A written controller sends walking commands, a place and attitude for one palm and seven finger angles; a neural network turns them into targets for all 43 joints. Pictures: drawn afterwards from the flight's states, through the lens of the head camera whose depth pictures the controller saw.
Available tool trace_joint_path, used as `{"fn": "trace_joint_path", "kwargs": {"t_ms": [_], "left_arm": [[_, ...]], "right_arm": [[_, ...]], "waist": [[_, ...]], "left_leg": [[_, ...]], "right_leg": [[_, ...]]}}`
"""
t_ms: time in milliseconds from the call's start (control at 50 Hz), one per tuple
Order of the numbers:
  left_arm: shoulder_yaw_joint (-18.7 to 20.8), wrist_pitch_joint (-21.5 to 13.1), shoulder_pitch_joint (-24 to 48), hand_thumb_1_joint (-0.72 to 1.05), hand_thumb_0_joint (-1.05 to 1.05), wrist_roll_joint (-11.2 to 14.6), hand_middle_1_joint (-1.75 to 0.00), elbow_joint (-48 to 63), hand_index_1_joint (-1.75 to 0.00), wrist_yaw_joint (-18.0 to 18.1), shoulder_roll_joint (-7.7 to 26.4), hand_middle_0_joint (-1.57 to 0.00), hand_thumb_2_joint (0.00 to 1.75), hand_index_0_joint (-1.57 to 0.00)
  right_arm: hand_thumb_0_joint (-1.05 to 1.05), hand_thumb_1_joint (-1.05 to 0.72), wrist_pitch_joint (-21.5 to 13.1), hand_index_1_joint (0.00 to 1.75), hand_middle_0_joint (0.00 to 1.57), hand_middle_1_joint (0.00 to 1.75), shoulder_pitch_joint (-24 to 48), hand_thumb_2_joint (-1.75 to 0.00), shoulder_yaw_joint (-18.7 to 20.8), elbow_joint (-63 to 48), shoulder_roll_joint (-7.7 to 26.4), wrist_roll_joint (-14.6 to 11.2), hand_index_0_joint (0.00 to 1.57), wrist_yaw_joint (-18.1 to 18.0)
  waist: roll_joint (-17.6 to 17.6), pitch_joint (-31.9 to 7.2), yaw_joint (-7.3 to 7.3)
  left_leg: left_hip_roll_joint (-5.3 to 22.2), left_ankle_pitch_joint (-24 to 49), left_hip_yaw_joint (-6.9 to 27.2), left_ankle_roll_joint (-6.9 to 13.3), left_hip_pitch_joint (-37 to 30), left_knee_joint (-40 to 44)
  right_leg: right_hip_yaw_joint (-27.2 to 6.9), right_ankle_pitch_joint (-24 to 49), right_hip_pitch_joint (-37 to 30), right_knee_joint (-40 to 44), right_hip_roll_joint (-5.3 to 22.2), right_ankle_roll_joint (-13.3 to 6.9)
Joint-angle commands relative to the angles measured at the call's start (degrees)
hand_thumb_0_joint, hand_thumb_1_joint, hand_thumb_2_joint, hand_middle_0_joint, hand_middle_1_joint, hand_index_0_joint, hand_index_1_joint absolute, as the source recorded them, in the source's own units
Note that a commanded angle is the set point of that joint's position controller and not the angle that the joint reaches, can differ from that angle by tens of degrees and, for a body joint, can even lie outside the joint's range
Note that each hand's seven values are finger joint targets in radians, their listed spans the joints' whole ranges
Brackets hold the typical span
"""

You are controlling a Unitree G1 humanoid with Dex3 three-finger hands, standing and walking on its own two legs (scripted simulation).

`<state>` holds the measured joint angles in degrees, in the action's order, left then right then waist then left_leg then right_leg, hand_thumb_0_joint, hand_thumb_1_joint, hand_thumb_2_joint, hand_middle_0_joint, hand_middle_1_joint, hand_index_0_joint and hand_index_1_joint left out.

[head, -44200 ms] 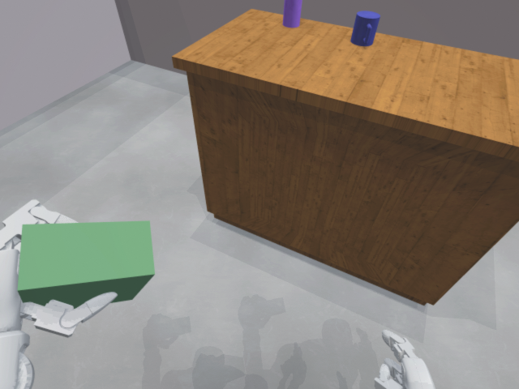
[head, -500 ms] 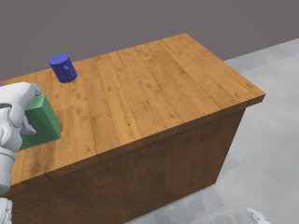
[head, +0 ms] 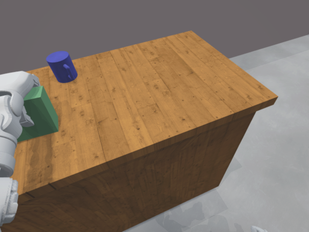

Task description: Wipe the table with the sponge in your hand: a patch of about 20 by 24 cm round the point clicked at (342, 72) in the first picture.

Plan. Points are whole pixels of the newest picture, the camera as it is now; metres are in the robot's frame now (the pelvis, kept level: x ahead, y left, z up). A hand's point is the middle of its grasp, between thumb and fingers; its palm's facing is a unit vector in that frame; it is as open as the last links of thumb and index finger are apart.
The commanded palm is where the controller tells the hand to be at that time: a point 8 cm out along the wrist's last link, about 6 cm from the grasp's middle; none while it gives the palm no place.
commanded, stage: wipe forward along the first lane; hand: left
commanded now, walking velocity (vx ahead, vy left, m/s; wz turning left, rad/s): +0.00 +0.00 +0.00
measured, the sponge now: (26, 120) +0.36 +0.37 +0.11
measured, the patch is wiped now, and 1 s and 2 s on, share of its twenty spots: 0.30 0.50 0.55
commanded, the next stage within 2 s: slide across to the middle lane in 0.20 s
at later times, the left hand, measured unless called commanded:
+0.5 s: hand (25, 97) +0.40 +0.37 +0.16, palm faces -0.08 +0.05 -1.00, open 10.1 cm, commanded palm +0.40 +0.33 +0.19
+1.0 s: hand (52, 85) +0.45 +0.31 +0.16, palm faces +0.00 +0.01 -1.00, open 10.1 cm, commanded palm +0.42 +0.29 +0.21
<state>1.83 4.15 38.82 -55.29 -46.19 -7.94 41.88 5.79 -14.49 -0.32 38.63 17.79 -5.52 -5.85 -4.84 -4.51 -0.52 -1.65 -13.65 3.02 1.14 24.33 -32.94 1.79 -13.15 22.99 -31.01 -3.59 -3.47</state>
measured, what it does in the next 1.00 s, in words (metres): shifts its weight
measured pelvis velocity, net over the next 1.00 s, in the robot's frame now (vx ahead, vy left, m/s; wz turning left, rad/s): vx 0.05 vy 0.02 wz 0.02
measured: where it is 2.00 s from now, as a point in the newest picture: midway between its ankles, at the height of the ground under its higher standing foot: outside the picture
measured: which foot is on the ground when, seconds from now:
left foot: down 0.00-1.00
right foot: down 0.00-1.00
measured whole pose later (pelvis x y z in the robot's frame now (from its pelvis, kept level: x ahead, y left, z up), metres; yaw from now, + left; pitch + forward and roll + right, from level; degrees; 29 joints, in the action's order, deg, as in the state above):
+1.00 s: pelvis +0.05 +0.02 +0.01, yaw +1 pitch +5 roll -1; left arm -9.3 20.0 39.4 -55.3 -31.4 -5.6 30.3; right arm 4.2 -8.1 -2.1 38.1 16.0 -4.8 -2.6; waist -4.3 -3.9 -2.8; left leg -4.0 -14.0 3.7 2.8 16.6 -25.8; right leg 1.9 -14.3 14.8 -24.0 -1.3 -1.6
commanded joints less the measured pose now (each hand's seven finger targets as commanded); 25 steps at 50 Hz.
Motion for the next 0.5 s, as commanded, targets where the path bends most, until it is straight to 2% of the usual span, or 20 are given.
{"fn": "trace_joint_path", "kwargs": {"t_ms": [0, 20, 40, 80, 100, 140, 160, 180, 220, 260, 280, 300, 320, 340, 360, 380, 400, 440, 460, 480], "left_arm": [[0.6, 1.4, 11.7, 0.10, 0.00, -3.0, -1.60, 0.8, -1.60, 2.1, 12.7, -1.20, 1.30, -1.20], [-1.3, 1.6, 12.3, 0.10, 0.00, -2.9, -1.60, 0.9, -1.60, 2.1, 10.1, -1.20, 1.30, -1.20], [-1.7, 1.6, 12.5, 0.10, 0.00, -2.7, -1.60, 1.0, -1.60, 2.1, 9.4, -1.20, 1.30, -1.20], [1.1, 1.3, 12.2, 0.10, 0.00, -2.7, -1.60, 1.6, -1.60, 2.3, 12.1, -1.20, 1.30, -1.20], [-0.4, 1.4, 12.1, 0.10, 0.00, -2.7, -1.60, 1.5, -1.60, 2.4, 10.5, -1.20, 1.30, -1.20], [-1.2, 1.3, 13.2, 0.10, 0.00, -2.3, -1.60, 1.4, -1.60, 2.6, 9.0, -1.20, 1.30, -1.20], [-0.8, 1.6, 12.8, 0.10, 0.00, -2.1, -1.60, 0.7, -1.60, 2.7, 9.5, -1.20, 1.30, -1.20], [-0.4, 1.3, 15.5, 0.10, 0.00, -2.3, -1.60, 1.4, -1.60, 2.6, 10.4, -1.20, 1.30, -1.20], [-3.3, 1.6, 17.2, 0.10, 0.00, -2.7, -1.60, 0.8, -1.60, 2.8, 7.5, -1.20, 1.30, -1.20], [-3.8, 1.9, 14.9, 0.10, 0.00, -3.0, -1.60, 1.4, -1.60, 2.8, 6.1, -1.20, 1.30, -1.20], [-2.6, 1.7, 14.4, 0.10, 0.00, -3.0, -1.60, 2.5, -1.60, 2.9, 6.7, -1.20, 1.30, -1.20], [-5.4, 1.7, 15.3, 0.10, 0.00, -2.8, -1.60, 5.3, -1.60, 2.9, 3.7, -1.20, 1.30, -1.20], [-5.8, 2.0, 15.0, 0.10, 0.00, -2.2, -1.60, 6.9, -1.60, 3.3, 2.5, -1.20, 1.30, -1.20], [-5.4, 2.5, 14.4, 0.10, 0.00, -1.5, -1.60, 6.8, -1.60, 3.5, 2.4, -1.20, 1.30, -1.20], [-5.6, 2.6, 16.4, 0.10, 0.00, -1.0, -1.60, 8.4, -1.60, 3.7, 2.4, -1.20, 1.30, -1.20], [-5.1, 2.7, 17.0, 0.10, 0.00, 0.1, -1.60, 9.8, -1.60, 3.8, 2.0, -1.20, 1.30, -1.20], [-5.9, 3.2, 18.4, 0.10, 0.00, 0.5, -1.60, 9.6, -1.60, 4.1, 1.5, -1.20, 1.30, -1.20], [-8.3, 4.1, 20.2, 0.10, 0.00, 1.8, -1.60, 11.6, -1.60, 4.3, -1.6, -1.20, 1.30, -1.20], [-7.7, 4.5, 20.9, 0.10, 0.00, 1.9, -1.60, 11.9, -1.60, 4.4, -0.7, -1.20, 1.30, -1.20], [-7.7, 4.5, 22.4, 0.10, 0.00, 2.2, -1.60, 14.4, -1.60, 4.2, -0.6, -1.20, 1.30, -1.20]], "right_arm": [[0.00, -0.90, -1.8, 0.30, 0.20, 0.30, 2.8, -0.90, 2.3, -7.1, 7.7, 0.3, 0.20, -0.3], [0.00, -0.90, -1.8, 0.30, 0.20, 0.30, 2.8, -0.90, 2.3, -7.2, 7.5, 0.1, 0.20, -0.2], [0.00, -0.90, -1.9, 0.30, 0.20, 0.30, 2.7, -0.90, 2.4, -7.1, 7.6, 0.1, 0.20, -0.1], [0.00, -0.90, -1.8, 0.30, 0.20, 0.30, 2.6, -0.90, 2.6, -6.9, 7.8, 0.3, 0.20, -0.1], [0.00, -0.90, -1.7, 0.30, 0.20, 0.30, 2.3, -0.90, 2.5, -6.9, 7.7, 0.3, 0.20, -0.1], [0.00, -0.90, -1.7, 0.30, 0.20, 0.30, 2.3, -0.90, 2.5, -6.6, 7.7, 0.1, 0.20, 0.0], [0.00, -0.90, -1.7, 0.30, 0.20, 0.30, 2.2, -0.90, 2.5, -6.6, 7.8, 0.1, 0.20, 0.1], [0.00, -0.90, -1.8, 0.30, 0.20, 0.30, 2.5, -0.90, 2.3, -6.4, 7.9, 0.0, 0.20, -0.1], [0.00, -0.90, -1.9, 0.30, 0.20, 0.30, 1.9, -0.90, 2.3, -6.1, 7.7, -0.1, 0.20, 0.0], [0.00, -0.90, -2.0, 0.30, 0.20, 0.30, 1.8, -0.90, 2.5, -6.3, 7.5, 0.1, 0.20, 0.3], [0.00, -0.90, -2.1, 0.30, 0.20, 0.30, 2.1, -0.90, 2.6, -6.4, 7.5, 0.2, 0.20, 0.4], [0.00, -0.90, -2.1, 0.30, 0.20, 0.30, 2.3, -0.90, 2.6, -6.8, 7.2, 0.2, 0.20, 0.6], [0.00, -0.90, -2.1, 0.30, 0.20, 0.30, 2.6, -0.90, 2.7, -7.0, 6.9, 0.2, 0.20, 0.7], [0.00, -0.90, -2.2, 0.30, 0.20, 0.30, 2.8, -0.90, 2.7, -7.1, 7.0, 0.1, 0.20, 0.8], [0.00, -0.90, -2.2, 0.30, 0.20, 0.30, 3.5, -0.90, 2.5, -6.9, 6.9, 0.0, 0.20, 0.7], [0.00, -0.90, -2.6, 0.30, 0.20, 0.30, 4.2, -0.90, 2.4, -7.1, 6.6, -0.1, 0.20, 0.6], [0.00, -0.90, -2.7, 0.30, 0.20, 0.30, 4.1, -0.90, 2.4, -6.6, 6.8, -0.2, 0.20, 0.5], [0.00, -0.90, -3.3, 0.30, 0.20, 0.30, 5.0, -0.90, 2.2, -6.5, 6.3, -0.5, 0.20, 0.6], [0.00, -0.90, -3.5, 0.30, 0.20, 0.30, 5.3, -0.90, 2.2, -6.1, 6.3, -0.5, 0.20, 0.6], [0.00, -0.90, -4.0, 0.30, 0.20, 0.30, 6.4, -0.90, 1.9, -6.6, 6.1, -0.5, 0.20, 0.4]], "waist": [[6.6, -5.7, 0.66], [7.2, -5.1, 1.11], [7.7, -4.9, 1.17], [7.8, -7.1, 0.48], [7.8, -7.9, 0.66], [9.5, -6.5, 1.24], [9.1, -5.5, 1.01], [8.9, -5.8, 1.26], [8.4, -5.0, 1.97], [6.5, -6.5, 1.26], [6.2, -8.4, 0.74], [4.9, -10.1, 1.12], [5.2, -10.2, 1.13], [7.5, -9.4, 1.19], [6.6, -9.3, 1.51], [6.7, -9.6, 1.21], [7.2, -8.3, 1.83], [6.3, -7.8, 2.07], [6.3, -7.9, 2.07], [4.1, -8.7, 1.76]], "left_leg": [[-1.2, -2.7, -0.7, 2.5, -0.3, 5.2], [-1.0, -2.6, -0.7, 2.5, -1.0, 5.4], [-0.8, -2.8, -0.5, 2.6, -1.5, 5.7], [-0.8, -0.2, -0.3, 2.5, -2.5, 5.8], [-1.0, 0.2, -0.6, 2.7, -2.8, 5.6], [-0.7, -0.1, -0.5, 2.6, -2.8, 5.9], [-0.7, -1.1, -0.2, 2.6, -2.6, 6.5], [-0.6, -0.2, 0.2, 2.5, -3.2, 7.0], [-0.6, -0.9, 0.3, 2.5, -4.2, 7.2], [-0.5, 0.6, 0.5, 2.3, -5.8, 7.2], [-0.2, 3.1, 1.1, 2.2, -7.2, 7.3], [-0.3, 4.5, 1.0, 2.2, -8.8, 6.9], [-0.1, 4.3, 1.2, 2.2, -9.6, 6.9], [0.0, 3.3, 1.4, 2.3, -9.0, 7.2], [0.0, 2.9, 1.3, 2.2, -9.3, 7.5], [0.0, 3.7, 1.9, 2.3, -9.8, 8.0], [0.0, 2.8, 2.0, 2.3, -10.1, 8.2], [0.0, 1.4, 2.4, 2.2, -11.2, 9.0], [0.0, 1.3, 2.5, 2.1, -11.7, 9.1], [0.0, 1.8, 3.0, 2.0, -12.5, 9.8]], "right_leg": [[-3.9, -3.7, -4.5, 9.0, 2.7, 0.6], [-3.4, -3.6, -3.3, 9.2, 2.5, 0.6], [-3.3, -3.7, -3.0, 9.5, 2.5, 0.6], [-3.1, -0.8, -4.4, 9.0, 2.3, 0.3], [-2.9, -0.3, -4.9, 8.9, 2.3, 0.5], [-2.6, -0.4, -3.7, 9.3, 2.3, 0.6], [-2.5, -1.6, -3.4, 9.7, 2.2, 0.6], [-2.1, -1.0, -2.8, 9.6, 2.0, 0.3], [-1.5, -1.9, -1.4, 9.6, 1.9, 0.4], [-1.3, -0.8, -1.7, 9.3, 1.7, 0.0], [-1.3, 1.2, -2.3, 9.0, 1.6, -0.5], [-1.1, 2.0, -2.8, 8.6, 1.6, -0.3], [-1.1, 1.8, -2.7, 8.9, 1.7, -0.3], [-1.1, 1.4, -3.0, 9.5, 1.7, -0.1], [-1.2, 1.2, -2.9, 9.7, 1.8, 0.0], [-1.2, 2.1, -3.3, 9.8, 1.9, -0.3], [-0.9, 1.5, -2.9, 10.0, 1.8, 0.0], [-0.7, 0.8, -2.6, 10.2, 1.9, 0.0], [-0.8, 0.8, -2.7, 10.3, 1.9, 0.0], [-0.9, 1.4, -3.0, 10.3, 2.0, -0.4]]}}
